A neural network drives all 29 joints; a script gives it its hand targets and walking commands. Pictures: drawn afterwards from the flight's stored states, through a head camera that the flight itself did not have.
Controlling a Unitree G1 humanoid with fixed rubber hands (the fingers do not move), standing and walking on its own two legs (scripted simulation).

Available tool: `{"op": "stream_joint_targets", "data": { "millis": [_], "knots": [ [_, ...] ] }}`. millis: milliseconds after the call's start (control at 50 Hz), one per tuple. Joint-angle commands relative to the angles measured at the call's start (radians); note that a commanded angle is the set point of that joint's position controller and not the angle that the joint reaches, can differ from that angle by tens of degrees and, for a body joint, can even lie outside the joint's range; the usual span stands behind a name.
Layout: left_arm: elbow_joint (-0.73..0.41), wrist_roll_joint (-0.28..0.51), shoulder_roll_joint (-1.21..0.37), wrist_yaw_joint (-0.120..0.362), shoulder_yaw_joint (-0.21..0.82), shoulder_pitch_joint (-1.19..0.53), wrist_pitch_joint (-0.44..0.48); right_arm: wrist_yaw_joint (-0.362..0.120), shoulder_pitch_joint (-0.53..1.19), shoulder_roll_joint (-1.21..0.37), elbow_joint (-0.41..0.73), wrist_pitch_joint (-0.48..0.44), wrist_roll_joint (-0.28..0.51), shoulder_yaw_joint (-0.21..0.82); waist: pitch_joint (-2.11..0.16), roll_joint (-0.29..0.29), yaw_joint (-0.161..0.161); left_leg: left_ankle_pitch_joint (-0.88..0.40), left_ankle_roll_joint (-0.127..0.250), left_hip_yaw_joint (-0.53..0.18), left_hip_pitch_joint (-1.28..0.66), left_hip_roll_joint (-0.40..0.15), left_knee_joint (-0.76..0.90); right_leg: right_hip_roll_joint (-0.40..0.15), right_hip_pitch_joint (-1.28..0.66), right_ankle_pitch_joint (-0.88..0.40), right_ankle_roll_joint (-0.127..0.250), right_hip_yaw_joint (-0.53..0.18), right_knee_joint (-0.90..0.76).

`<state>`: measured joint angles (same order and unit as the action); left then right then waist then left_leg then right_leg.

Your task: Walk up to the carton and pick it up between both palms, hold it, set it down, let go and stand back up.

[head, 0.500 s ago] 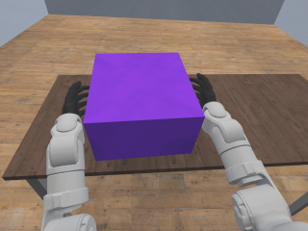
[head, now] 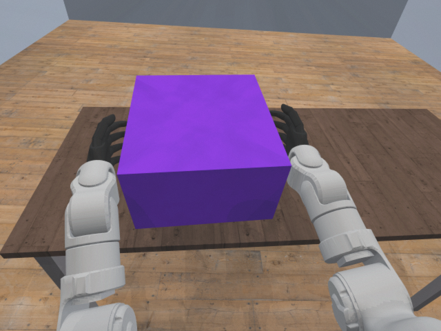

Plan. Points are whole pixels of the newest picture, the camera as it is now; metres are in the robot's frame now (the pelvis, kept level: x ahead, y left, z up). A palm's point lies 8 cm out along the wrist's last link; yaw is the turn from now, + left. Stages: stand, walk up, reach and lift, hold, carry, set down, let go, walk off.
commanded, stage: hold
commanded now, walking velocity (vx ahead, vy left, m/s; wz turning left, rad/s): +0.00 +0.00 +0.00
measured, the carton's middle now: (201, 143) +0.41 +0.01 +0.16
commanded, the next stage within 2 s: set down in 1.32 s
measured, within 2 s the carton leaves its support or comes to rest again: neither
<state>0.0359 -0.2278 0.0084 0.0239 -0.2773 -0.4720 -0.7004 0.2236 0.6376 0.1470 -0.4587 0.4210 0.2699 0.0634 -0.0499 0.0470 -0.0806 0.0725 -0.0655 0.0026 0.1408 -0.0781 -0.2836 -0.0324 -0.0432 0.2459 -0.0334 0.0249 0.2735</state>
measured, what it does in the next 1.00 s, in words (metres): stands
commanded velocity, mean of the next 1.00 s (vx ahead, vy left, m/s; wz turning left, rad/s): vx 0.00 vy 0.00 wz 0.00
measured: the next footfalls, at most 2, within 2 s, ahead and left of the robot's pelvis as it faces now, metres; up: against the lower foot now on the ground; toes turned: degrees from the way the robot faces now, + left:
none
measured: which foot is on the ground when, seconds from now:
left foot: down 0.00-1.00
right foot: down 0.00-1.00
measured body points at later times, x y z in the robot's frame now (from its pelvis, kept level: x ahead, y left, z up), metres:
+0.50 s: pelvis +0.00 +0.00 +0.00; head -0.05 +0.02 +0.45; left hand +0.35 +0.17 +0.18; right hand +0.37 -0.16 +0.18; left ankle +0.05 +0.16 -0.75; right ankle -0.06 -0.13 -0.75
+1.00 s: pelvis -0.01 +0.00 +0.00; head -0.05 +0.02 +0.45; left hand +0.36 +0.17 +0.18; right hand +0.37 -0.16 +0.19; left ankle +0.05 +0.16 -0.75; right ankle -0.06 -0.13 -0.75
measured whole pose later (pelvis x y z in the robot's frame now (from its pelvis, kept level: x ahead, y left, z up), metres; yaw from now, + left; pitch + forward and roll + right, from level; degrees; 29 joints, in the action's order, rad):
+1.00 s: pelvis -0.01 +0.00 +0.00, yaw -1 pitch -3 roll +0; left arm 0.07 -0.21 0.00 -0.01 -0.26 -0.50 -0.70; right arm 0.20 0.65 0.16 -0.48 0.42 0.26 0.04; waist -0.07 0.04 -0.06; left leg 0.07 -0.06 0.01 0.18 -0.08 -0.30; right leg -0.03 0.00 0.24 -0.03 0.02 0.30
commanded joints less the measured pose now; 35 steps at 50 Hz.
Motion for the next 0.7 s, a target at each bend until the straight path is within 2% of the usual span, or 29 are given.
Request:
{"op": "stream_joint_targets", "data": {
  "millis": [0, 40, 60, 80, 100, 120, 140, 160, 180, 200, 220, 240, 260, 280, 300, 340, 380, 420, 440, 480, 500, 520, 540, 580, 600, 620, 640, 660, 680],
  "knots": [
    [-0.263, 0.182, -0.521, 0.14, 0.592, -0.694, 0.094, -0.107, 0.77, -0.634, 0.469, -0.089, 0.113, 0.401, -0.478, -0.054, 0.005, -0.289, 0.025, 0.015, -0.441, 0.113, -0.083, 0.107, 0.197, -0.377, -0.058, 0.072, -0.043],
    [-0.327, 0.223, -0.548, 0.13, 0.637, -0.754, 0.107, -0.109, 0.735, -0.646, 0.443, -0.089, 0.118, 0.376, -0.49, -0.116, -0.012, -0.294, 0.016, 0.013, -0.46, 0.117, -0.088, 0.107, 0.243, -0.367, -0.05, 0.057, -0.039],
    [-0.318, 0.209, -0.543, 0.125, 0.643, -0.744, 0.107, -0.109, 0.753, -0.647, 0.462, -0.095, 0.121, 0.387, -0.497, -0.121, -0.003, -0.319, 0.016, 0.013, -0.464, 0.114, -0.105, 0.104, 0.229, -0.387, -0.049, 0.061, -0.034],
    [-0.299, 0.213, -0.536, 0.127, 0.66, -0.718, 0.092, -0.111, 0.736, -0.618, 0.466, -0.089, 0.117, 0.364, -0.472, -0.129, -0.021, -0.316, 0.01, 0.014, -0.467, 0.113, -0.088, 0.111, 0.26, -0.351, -0.044, 0.064, -0.044],
    [-0.251, 0.175, -0.514, 0.125, 0.611, -0.709, 0.087, -0.115, 0.734, -0.602, 0.407, -0.078, 0.112, 0.358, -0.422, -0.127, 0.005, -0.268, 0.017, 0.013, -0.46, 0.11, -0.084, 0.106, 0.268, -0.291, -0.041, 0.058, -0.047],
    [-0.211, 0.195, -0.523, 0.13, 0.624, -0.703, 0.087, -0.117, 0.733, -0.615, 0.414, -0.078, 0.09, 0.348, -0.412, -0.079, -0.012, -0.205, 0.028, 0.011, -0.44, 0.105, -0.063, 0.107, 0.279, -0.242, -0.036, 0.062, -0.065],
    [-0.25, 0.189, -0.526, 0.132, 0.613, -0.634, 0.082, -0.113, 0.703, -0.615, 0.463, -0.08, 0.093, 0.376, -0.455, -0.05, -0.003, -0.256, 0.031, 0.01, -0.46, 0.104, -0.07, 0.102, 0.226, -0.334, -0.049, 0.062, -0.052],
    [-0.264, 0.174, -0.507, 0.134, 0.588, -0.684, 0.086, -0.115, 0.687, -0.621, 0.387, -0.065, 0.096, 0.377, -0.406, -0.073, 0.008, -0.244, 0.028, 0.023, -0.449, 0.112, -0.059, 0.097, 0.227, -0.331, -0.05, 0.057, -0.054],
    [-0.229, 0.188, -0.524, 0.14, 0.596, -0.702, 0.081, -0.114, 0.762, -0.621, 0.432, -0.078, 0.112, 0.381, -0.419, -0.06, 0.006, -0.245, 0.025, 0.019, -0.426, 0.113, -0.069, 0.1, 0.226, -0.315, -0.05, 0.052, -0.047],
    [-0.189, 0.154, -0.492, 0.143, 0.554, -0.682, 0.077, -0.111, 0.742, -0.625, 0.384, -0.066, 0.107, 0.374, -0.36, -0.078, 0.019, -0.216, 0.034, 0.023, -0.402, 0.119, -0.06, 0.089, 0.231, -0.308, -0.045, 0.05, -0.051],
    [-0.261, 0.195, -0.526, 0.143, 0.623, -0.666, 0.081, -0.109, 0.764, -0.653, 0.504, -0.091, 0.111, 0.395, -0.461, -0.051, 0.001, -0.266, 0.029, 0.034, -0.434, 0.122, -0.075, 0.093, 0.198, -0.388, -0.054, 0.047, -0.039],
    [-0.214, 0.17, -0.511, 0.144, 0.572, -0.627, 0.072, -0.103, 0.739, -0.642, 0.46, -0.075, 0.106, 0.389, -0.381, -0.041, 0.025, -0.25, 0.038, 0.032, -0.419, 0.124, -0.061, 0.093, 0.204, -0.372, -0.057, 0.05, -0.048],
    [-0.266, 0.195, -0.538, 0.142, 0.611, -0.67, 0.083, -0.1, 0.764, -0.651, 0.504, -0.09, 0.117, 0.416, -0.486, -0.044, 0.02, -0.299, 0.034, 0.025, -0.441, 0.126, -0.082, 0.098, 0.179, -0.447, -0.063, 0.05, -0.03],
    [-0.229, 0.196, -0.525, 0.149, 0.602, -0.666, 0.077, -0.095, 0.732, -0.637, 0.449, -0.071, 0.097, 0.38, -0.401, -0.021, -0.01, -0.255, 0.041, 0.028, -0.424, 0.126, -0.061, 0.09, 0.211, -0.429, -0.065, 0.044, -0.047],
    [-0.269, 0.196, -0.502, 0.148, 0.597, -0.708, 0.095, -0.096, 0.759, -0.659, 0.474, -0.08, 0.112, 0.402, -0.445, -0.048, 0.005, -0.243, 0.043, 0.025, -0.409, 0.122, -0.071, 0.094, 0.195, -0.427, -0.068, 0.055, -0.036],
    [-0.203, 0.181, -0.5, 0.15, 0.571, -0.685, 0.087, -0.101, 0.775, -0.647, 0.468, -0.075, 0.095, 0.383, -0.404, -0.009, 0.0, -0.179, 0.055, 0.027, -0.394, 0.126, -0.047, 0.093, 0.208, -0.355, -0.066, 0.043, -0.055],
    [-0.228, 0.186, -0.511, 0.143, 0.588, -0.72, 0.095, -0.104, 0.78, -0.653, 0.449, -0.081, 0.103, 0.403, -0.415, -0.056, 0.028, -0.202, 0.048, 0.033, -0.393, 0.128, -0.062, 0.085, 0.207, -0.354, -0.059, 0.042, -0.043],
    [-0.268, 0.208, -0.531, 0.139, 0.624, -0.753, 0.101, -0.106, 0.773, -0.67, 0.453, -0.082, 0.101, 0.401, -0.456, -0.047, 0.01, -0.245, 0.037, 0.027, -0.433, 0.126, -0.069, 0.091, 0.215, -0.378, -0.062, 0.037, -0.042],
    [-0.174, 0.192, -0.519, 0.141, 0.597, -0.716, 0.092, -0.102, 0.784, -0.653, 0.432, -0.08, 0.083, 0.376, -0.398, -0.04, 0.006, -0.188, 0.047, 0.017, -0.407, 0.123, -0.053, 0.089, 0.243, -0.348, -0.062, 0.049, -0.056],
    [-0.253, 0.215, -0.529, 0.138, 0.604, -0.75, 0.108, -0.104, 0.787, -0.659, 0.458, -0.079, 0.1, 0.386, -0.458, -0.041, 0.019, -0.234, 0.045, 0.02, -0.404, 0.123, -0.067, 0.091, 0.216, -0.379, -0.058, 0.045, -0.036],
    [-0.26, 0.216, -0.535, 0.144, 0.624, -0.773, 0.106, -0.105, 0.771, -0.65, 0.426, -0.078, 0.086, 0.374, -0.452, -0.045, -0.014, -0.218, 0.039, 0.01, -0.424, 0.118, -0.069, 0.096, 0.226, -0.337, -0.058, 0.051, -0.042],
    [-0.164, 0.196, -0.511, 0.145, 0.577, -0.758, 0.092, -0.11, 0.785, -0.631, 0.379, -0.066, 0.082, 0.352, -0.377, -0.036, 0.004, -0.168, 0.044, 0.025, -0.389, 0.12, -0.057, 0.086, 0.25, -0.27, -0.049, 0.039, -0.058],
    [-0.175, 0.186, -0.528, 0.143, 0.597, -0.736, 0.089, -0.109, 0.755, -0.651, 0.361, -0.072, 0.077, 0.347, -0.386, -0.072, 0.006, -0.151, 0.044, 0.029, -0.39, 0.122, -0.048, 0.086, 0.251, -0.256, -0.046, 0.042, -0.06],
    [-0.249, 0.2, -0.543, 0.141, 0.616, -0.764, 0.095, -0.108, 0.769, -0.662, 0.396, -0.082, 0.085, 0.359, -0.46, -0.09, 0.001, -0.192, 0.033, 0.026, -0.422, 0.119, -0.055, 0.094, 0.225, -0.301, -0.055, 0.046, -0.054],
    [-0.153, 0.172, -0.516, 0.14, 0.569, -0.73, 0.08, -0.115, 0.747, -0.648, 0.314, -0.061, 0.086, 0.348, -0.369, -0.074, 0.0, -0.172, 0.038, 0.029, -0.407, 0.118, -0.041, 0.093, 0.249, -0.274, -0.049, 0.054, -0.063],
    [-0.183, 0.183, -0.549, 0.142, 0.611, -0.722, 0.078, -0.115, 0.736, -0.639, 0.333, -0.074, 0.082, 0.335, -0.391, -0.119, -0.01, -0.209, 0.024, 0.03, -0.419, 0.117, -0.052, 0.095, 0.241, -0.273, -0.04, 0.048, -0.057],
    [-0.178, 0.182, -0.536, 0.145, 0.589, -0.718, 0.082, -0.118, 0.713, -0.637, 0.316, -0.067, 0.073, 0.321, -0.376, -0.091, -0.016, -0.221, 0.026, 0.019, -0.435, 0.112, -0.058, 0.094, 0.25, -0.285, -0.041, 0.048, -0.06],
    [-0.184, 0.177, -0.543, 0.145, 0.586, -0.675, 0.079, -0.117, 0.754, -0.632, 0.377, -0.082, 0.093, 0.345, -0.419, -0.1, 0.004, -0.252, 0.03, 0.012, -0.443, 0.111, -0.057, 0.1, 0.226, -0.311, -0.042, 0.061, -0.057],
    [-0.138, 0.155, -0.534, 0.148, 0.554, -0.683, 0.064, -0.116, 0.739, -0.606, 0.326, -0.071, 0.087, 0.317, -0.355, -0.104, -0.009, -0.24, 0.024, 0.016, -0.452, 0.11, -0.054, 0.096, 0.254, -0.302, -0.039, 0.061, -0.069]
  ]
}}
